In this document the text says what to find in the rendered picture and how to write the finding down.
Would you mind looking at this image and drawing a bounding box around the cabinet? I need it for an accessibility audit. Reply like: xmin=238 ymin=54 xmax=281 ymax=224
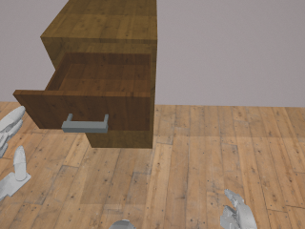
xmin=40 ymin=0 xmax=158 ymax=149

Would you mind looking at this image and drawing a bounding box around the drawer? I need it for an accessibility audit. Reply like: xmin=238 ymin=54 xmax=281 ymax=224
xmin=13 ymin=52 xmax=152 ymax=131

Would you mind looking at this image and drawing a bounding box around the right robot hand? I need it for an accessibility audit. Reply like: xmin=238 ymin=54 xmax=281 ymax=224
xmin=220 ymin=189 xmax=257 ymax=229

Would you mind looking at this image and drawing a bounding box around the handle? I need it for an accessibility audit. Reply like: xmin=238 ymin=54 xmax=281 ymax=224
xmin=61 ymin=114 xmax=109 ymax=134

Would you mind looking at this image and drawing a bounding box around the left robot hand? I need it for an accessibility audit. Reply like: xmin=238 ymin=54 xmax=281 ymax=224
xmin=0 ymin=106 xmax=31 ymax=201

